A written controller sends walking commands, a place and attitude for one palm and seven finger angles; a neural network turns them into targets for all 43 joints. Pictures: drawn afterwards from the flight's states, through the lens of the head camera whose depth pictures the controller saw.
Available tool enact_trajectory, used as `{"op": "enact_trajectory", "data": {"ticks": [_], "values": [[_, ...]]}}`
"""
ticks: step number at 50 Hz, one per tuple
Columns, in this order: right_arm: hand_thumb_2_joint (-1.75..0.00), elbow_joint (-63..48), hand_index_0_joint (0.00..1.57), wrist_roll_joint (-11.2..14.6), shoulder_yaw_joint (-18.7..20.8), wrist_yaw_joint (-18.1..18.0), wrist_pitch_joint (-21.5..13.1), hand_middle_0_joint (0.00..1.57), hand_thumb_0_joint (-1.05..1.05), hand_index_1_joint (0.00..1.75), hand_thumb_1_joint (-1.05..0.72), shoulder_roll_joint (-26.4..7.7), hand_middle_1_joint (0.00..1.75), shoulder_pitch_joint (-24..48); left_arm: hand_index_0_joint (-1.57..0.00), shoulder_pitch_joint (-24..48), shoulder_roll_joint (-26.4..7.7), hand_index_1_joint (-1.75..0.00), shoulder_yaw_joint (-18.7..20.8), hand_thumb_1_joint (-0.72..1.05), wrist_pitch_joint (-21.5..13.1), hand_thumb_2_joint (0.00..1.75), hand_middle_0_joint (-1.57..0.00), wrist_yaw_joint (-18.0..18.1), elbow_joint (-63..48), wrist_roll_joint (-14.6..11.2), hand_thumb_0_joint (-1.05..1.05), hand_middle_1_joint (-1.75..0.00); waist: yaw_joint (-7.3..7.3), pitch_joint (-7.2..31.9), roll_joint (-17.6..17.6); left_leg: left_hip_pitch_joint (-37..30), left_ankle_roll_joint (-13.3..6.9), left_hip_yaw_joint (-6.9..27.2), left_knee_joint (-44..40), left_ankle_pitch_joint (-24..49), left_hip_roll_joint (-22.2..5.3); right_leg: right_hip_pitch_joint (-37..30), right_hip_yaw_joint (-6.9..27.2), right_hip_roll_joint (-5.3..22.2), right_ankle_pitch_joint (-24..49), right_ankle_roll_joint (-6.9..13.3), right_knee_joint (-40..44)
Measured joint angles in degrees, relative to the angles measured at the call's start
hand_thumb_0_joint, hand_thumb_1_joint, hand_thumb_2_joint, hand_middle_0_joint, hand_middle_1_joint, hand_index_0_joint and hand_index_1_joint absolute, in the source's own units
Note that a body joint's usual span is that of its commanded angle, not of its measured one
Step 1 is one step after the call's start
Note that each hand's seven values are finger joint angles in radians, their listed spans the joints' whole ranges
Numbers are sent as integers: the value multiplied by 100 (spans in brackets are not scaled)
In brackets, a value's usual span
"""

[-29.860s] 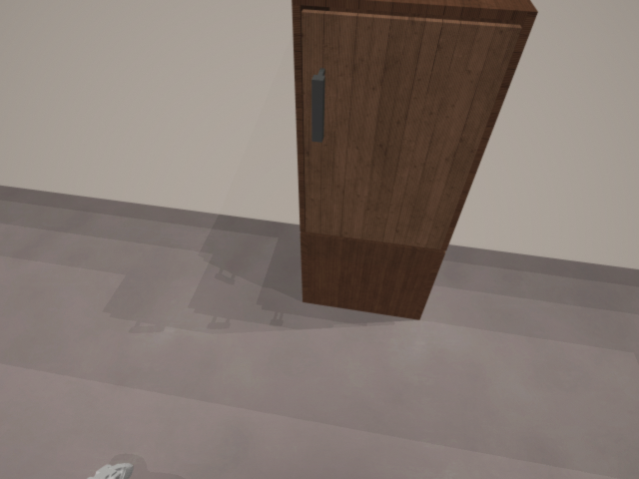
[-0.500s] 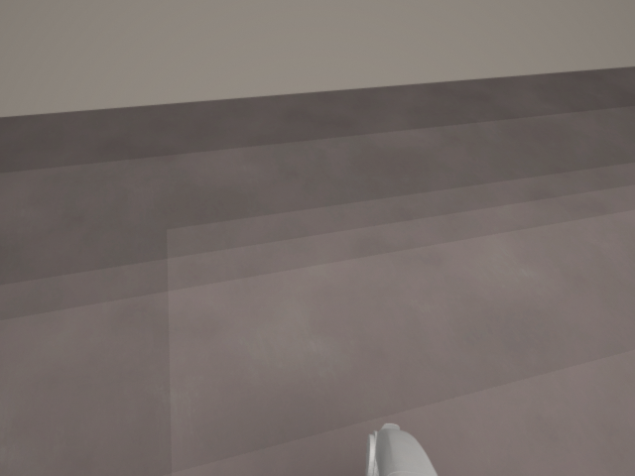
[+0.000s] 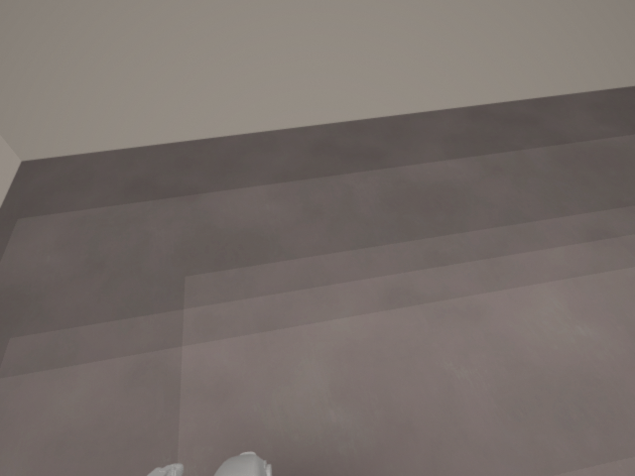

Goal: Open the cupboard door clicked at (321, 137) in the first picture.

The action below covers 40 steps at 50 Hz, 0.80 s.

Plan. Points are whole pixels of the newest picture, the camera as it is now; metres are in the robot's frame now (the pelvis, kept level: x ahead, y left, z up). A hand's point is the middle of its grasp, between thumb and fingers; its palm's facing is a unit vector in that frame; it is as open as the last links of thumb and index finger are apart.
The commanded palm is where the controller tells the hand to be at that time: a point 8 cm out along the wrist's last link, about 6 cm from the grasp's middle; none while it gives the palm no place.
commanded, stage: turn to face it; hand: left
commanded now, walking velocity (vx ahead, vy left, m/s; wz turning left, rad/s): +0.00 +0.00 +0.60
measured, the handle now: out of the picture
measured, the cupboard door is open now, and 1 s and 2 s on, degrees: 42 42 42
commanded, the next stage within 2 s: none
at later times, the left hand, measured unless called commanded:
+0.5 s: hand out of the picture +0.11 +0.23 -0.16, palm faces +0.25 -0.93 -0.27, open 7.4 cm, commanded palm none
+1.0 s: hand out of the picture -0.04 +0.15 -0.18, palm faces +0.61 -0.75 -0.25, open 7.3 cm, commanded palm none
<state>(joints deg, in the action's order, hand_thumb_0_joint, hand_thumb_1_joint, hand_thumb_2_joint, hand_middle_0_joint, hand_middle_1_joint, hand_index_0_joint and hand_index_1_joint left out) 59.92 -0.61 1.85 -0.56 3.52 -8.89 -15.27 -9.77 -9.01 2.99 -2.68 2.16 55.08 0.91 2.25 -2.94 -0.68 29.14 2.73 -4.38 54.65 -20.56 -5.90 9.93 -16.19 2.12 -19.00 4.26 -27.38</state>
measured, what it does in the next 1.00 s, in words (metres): steps on the spot, turning left: left foot, then right foot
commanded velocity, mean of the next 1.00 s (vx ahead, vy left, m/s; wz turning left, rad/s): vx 0.00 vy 0.00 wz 0.60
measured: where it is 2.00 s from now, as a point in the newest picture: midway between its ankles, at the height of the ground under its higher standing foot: outside the picture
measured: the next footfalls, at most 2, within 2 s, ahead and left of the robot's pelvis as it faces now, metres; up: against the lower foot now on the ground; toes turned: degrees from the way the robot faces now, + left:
left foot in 0.14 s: +0.11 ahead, +0.14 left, +0.00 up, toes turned +13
right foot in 0.58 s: +0.13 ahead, -0.12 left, +0.00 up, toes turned +15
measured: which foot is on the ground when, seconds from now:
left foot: up 0.00-0.12, down 0.14-0.58, up 0.60-1.00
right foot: down 0.00-0.14, up 0.16-0.56, down 0.58-1.00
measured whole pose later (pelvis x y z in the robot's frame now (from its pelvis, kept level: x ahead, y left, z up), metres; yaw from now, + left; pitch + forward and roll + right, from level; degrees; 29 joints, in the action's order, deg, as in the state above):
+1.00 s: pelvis +0.05 -0.03 -0.01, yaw +36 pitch +1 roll +1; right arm 53.2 -0.3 3.9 1.5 4.5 -13.7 -5.9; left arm -15.3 -11.7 3.3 0.0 1.1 53.3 2.0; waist -1.3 -5.8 1.5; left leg 18.4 2.5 -6.1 39.5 -22.9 -1.9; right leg 13.5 -18.5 10.2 -21.3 -0.3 -35.9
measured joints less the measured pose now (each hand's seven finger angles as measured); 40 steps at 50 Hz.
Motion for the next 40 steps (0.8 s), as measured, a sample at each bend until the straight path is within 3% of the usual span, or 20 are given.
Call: {"op": "enact_trajectory", "data": {"ticks": [6,7,8,10,14,20,27,28,29,30,32,36,40], "values": [[-90,-277,20,-29,68,111,-55,20,2,30,-93,-195,30,278,-21,-249,-152,-30,53,93,128,90,-20,-60,35,47,-1,-30,-86,-146,240,-559,-130,-449,-1427,290,263,-49,-303,380,-703,-262,-867],[-90,-363,20,-48,84,125,-102,20,2,30,-93,-251,30,289,-21,-326,-170,-30,66,92,161,90,-20,-76,46,28,-1,-30,-80,-124,238,-688,-326,-447,-1712,655,307,87,-324,466,-865,-342,-1278],[-90,-424,20,-63,109,118,-154,19,1,30,-92,-266,30,333,-20,-335,-213,-30,78,92,228,90,-20,-89,78,0,-1,-30,-51,-123,289,-600,-506,-432,-1573,603,373,355,-132,530,-1130,-514,-1910],[-90,-512,20,-56,100,85,-218,19,1,30,-92,-272,30,419,-20,-285,-297,-30,97,92,405,90,-20,-76,97,7,0,-30,-55,-166,363,-532,-629,-398,-1376,341,452,955,572,401,-1469,-711,-3191],[-90,-595,20,-53,83,-13,-247,20,0,30,-91,-321,30,434,-20,-73,-324,-30,153,91,516,90,-20,-107,42,53,0,-30,-115,-150,267,-680,-550,-218,-1831,499,545,1743,1297,267,-807,-940,-4165],[-90,-624,20,-48,74,7,-239,20,0,30,-91,-344,30,460,-20,147,-322,-30,141,91,469,90,-20,-136,-207,40,0,-30,-168,-141,34,-900,-518,139,-2465,880,592,1937,1688,250,-403,-1101,-3388],[-90,-716,20,-70,179,88,-78,20,0,30,-90,-385,30,483,-20,267,-298,-30,92,91,443,90,-20,-136,-394,15,0,-30,-67,-99,-181,-728,-245,679,-2324,907,623,1220,1567,-1,-329,-1039,-1520],[-90,-731,20,-54,204,94,-54,20,0,30,-90,-404,30,472,-20,242,-294,-30,76,91,402,90,-20,-138,-432,15,0,-30,-69,-78,-194,-651,-188,754,-2211,869,656,999,1523,-35,-103,-1014,-1043],[-90,-741,20,-26,238,100,-28,20,0,30,-90,-443,30,468,-20,211,-269,-30,64,90,343,90,-20,-128,-456,37,0,-30,-86,-64,-237,-535,-184,815,-1998,711,667,872,1457,-57,19,-813,-751],[-90,-718,20,-12,284,98,4,20,1,30,-90,-496,30,499,-20,192,-217,-30,34,90,307,90,-20,-112,-461,61,0,-30,-100,-96,-305,-381,-162,860,-1553,172,688,872,1370,-66,27,-599,-807],[-90,-678,20,-22,335,112,71,20,1,30,-90,-587,30,534,-20,107,-134,-30,-42,90,280,90,-20,-88,-458,69,0,-30,-98,-141,-319,-17,-136,766,-282,-491,781,781,1201,45,-11,-361,-837],[-90,-640,20,-28,372,171,146,20,1,30,-91,-661,30,589,-20,-148,-28,-30,-90,90,301,90,-20,-59,-378,46,0,-30,-60,-146,-211,307,16,480,1258,-192,634,481,915,227,126,-295,-434],[-90,-603,20,-7,345,187,171,19,1,30,-91,-636,30,584,-21,-312,10,-30,-97,91,277,90,-20,-43,-317,47,0,-30,-61,-149,-61,67,133,358,1032,-129,434,295,564,369,179,-274,-206]]}}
